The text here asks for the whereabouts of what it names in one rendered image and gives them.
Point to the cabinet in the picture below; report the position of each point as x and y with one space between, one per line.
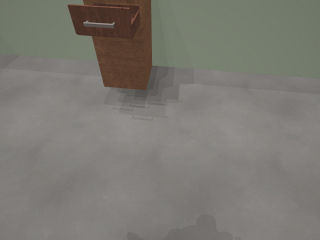
126 62

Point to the drawer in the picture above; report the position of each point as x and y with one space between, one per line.
125 17

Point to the handle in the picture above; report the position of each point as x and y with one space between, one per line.
98 25

